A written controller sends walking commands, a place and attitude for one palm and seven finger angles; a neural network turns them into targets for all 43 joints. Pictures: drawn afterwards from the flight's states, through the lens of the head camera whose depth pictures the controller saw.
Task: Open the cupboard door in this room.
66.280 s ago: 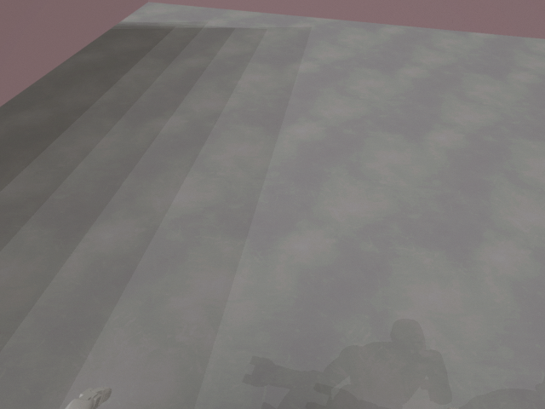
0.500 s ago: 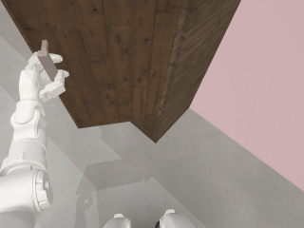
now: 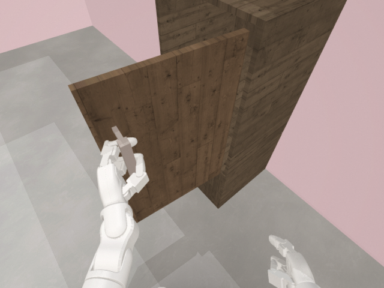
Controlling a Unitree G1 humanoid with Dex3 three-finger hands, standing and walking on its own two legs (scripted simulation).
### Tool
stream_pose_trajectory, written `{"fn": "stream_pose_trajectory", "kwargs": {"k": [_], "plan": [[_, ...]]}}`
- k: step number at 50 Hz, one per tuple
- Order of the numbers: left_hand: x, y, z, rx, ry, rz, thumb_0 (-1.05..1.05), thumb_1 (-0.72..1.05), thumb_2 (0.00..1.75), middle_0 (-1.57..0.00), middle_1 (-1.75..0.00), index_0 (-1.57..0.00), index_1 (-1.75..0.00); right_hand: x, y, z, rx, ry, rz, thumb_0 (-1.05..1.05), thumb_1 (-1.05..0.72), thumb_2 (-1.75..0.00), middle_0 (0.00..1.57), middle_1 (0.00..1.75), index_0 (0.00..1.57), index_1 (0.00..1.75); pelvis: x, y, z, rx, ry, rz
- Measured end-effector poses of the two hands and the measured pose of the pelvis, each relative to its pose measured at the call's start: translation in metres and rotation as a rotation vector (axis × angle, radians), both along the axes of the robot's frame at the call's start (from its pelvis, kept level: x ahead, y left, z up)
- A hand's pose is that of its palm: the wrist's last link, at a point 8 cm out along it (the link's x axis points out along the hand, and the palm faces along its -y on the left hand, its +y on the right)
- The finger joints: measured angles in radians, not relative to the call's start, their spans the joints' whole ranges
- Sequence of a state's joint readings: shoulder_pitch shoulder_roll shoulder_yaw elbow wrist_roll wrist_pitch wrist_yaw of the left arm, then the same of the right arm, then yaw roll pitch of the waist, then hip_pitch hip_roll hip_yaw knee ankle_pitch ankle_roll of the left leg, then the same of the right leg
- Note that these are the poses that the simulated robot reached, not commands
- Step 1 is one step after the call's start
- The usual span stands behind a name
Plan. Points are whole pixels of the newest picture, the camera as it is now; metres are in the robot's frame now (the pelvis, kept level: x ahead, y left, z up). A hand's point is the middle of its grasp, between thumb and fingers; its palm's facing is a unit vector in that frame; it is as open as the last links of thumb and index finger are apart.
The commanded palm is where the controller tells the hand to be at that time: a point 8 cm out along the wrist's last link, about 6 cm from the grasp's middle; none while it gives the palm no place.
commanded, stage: pull the door open along its arc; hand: left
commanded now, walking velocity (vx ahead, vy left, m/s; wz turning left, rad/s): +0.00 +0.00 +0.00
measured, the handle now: (125, 154) +0.37 +0.17 +0.06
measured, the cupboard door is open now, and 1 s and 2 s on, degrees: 83 95 96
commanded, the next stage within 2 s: open thumb and fingers to let go in 0.24 s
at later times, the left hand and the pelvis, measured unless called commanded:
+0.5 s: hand (168, 191) +0.29 +0.07 +0.06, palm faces +0.45 -0.89 -0.03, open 6.2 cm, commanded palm +0.25 +0.11 +0.06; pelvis +0.00 -0.05 +0.00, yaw +4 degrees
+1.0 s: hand (168, 189) +0.30 +0.07 +0.06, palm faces +0.42 -0.91 +0.00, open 14.0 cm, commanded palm +0.26 +0.12 +0.06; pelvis -0.01 -0.03 +0.00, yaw +3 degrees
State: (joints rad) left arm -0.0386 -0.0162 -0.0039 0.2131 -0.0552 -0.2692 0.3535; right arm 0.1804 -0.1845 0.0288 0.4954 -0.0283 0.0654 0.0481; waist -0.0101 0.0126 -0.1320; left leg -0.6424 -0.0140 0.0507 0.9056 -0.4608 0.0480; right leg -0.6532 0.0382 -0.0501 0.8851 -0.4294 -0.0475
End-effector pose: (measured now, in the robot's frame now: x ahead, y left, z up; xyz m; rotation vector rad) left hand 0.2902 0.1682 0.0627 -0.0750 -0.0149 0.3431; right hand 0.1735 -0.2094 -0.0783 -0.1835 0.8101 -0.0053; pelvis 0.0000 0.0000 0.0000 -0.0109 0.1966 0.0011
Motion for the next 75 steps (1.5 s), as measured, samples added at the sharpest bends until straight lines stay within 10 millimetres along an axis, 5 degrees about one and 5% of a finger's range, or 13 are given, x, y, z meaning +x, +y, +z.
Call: {"fn": "stream_pose_trajectory", "kwargs": {"k": [7,18,25,47,65,71,75], "plan": [[-0.018,-0.025,0.004,0.04,0.045,0.113,0.02,0.68,0.77,-0.32,-1.24,-0.32,-1.29,-0.001,-0.009,-0.004,0.011,0.022,0.016,0.01,-0.91,-0.9,0.2,0.3,0.2,0.3,0.002,-0.018,0.002,0.01,-0.02,0.02],[-0.045,-0.063,0.006,0.05,0.066,0.127,0.02,0.69,0.77,-0.29,-1.29,-0.32,-1.32,-0.021,-0.05,-0.013,-0.038,0.077,-0.012,0.01,-0.91,-0.9,0.2,0.3,0.2,0.3,0.005,-0.039,0.005,0.026,-0.037,0.047],[-0.041,-0.064,0.001,0.093,0.055,0.126,0.01,0.66,0.78,-0.34,-1.31,-0.34,-1.32,-0.019,-0.061,-0.018,-0.051,0.073,-0.017,0.01,-0.91,-0.9,0.2,0.3,0.19,0.3,-0.002,-0.048,0.002,0.035,-0.029,0.055],[-0.036,-0.062,0.001,0.071,0.047,0.097,0.0,-0.38,0.34,-0.29,-1.12,-0.3,-1.12,-0.017,-0.033,-0.014,-0.02,0.029,0.006,0.01,-0.91,-0.9,0.2,0.3,0.2,0.3,-0.013,-0.033,0.001,0.023,-0.034,0.053],[-0.034,-0.052,0.0,0.079,0.034,0.035,-0.01,-0.49,0.3,-0.4,-0.64,-0.4,-0.63,-0.025,-0.006,-0.015,-0.031,0.035,0.016,0.01,-0.91,-0.9,0.2,0.3,0.2,0.3,-0.021,-0.007,-0.003,0.001,-0.042,0.046],[-0.04,-0.037,-0.002,0.197,-0.014,-0.338,-0.01,-0.49,0.3,-0.3,-0.47,-0.24,-0.46,-0.035,-0.001,-0.014,-0.024,0.021,0.004,0.01,-0.91,-0.9,0.2,0.3,0.2,0.3,-0.027,-0.001,-0.005,-0.003,-0.055,0.051],[-0.043,-0.037,-0.001,0.087,0.001,-0.446,-0.01,-0.5,0.3,-0.23,-0.39,-0.18,-0.38,-0.042,0.001,-0.01,-0.016,-0.003,-0.023,0.01,-0.91,-0.9,0.2,0.3,0.2,0.3,-0.028,0.007,-0.002,-0.011,-0.075,0.045]]}}
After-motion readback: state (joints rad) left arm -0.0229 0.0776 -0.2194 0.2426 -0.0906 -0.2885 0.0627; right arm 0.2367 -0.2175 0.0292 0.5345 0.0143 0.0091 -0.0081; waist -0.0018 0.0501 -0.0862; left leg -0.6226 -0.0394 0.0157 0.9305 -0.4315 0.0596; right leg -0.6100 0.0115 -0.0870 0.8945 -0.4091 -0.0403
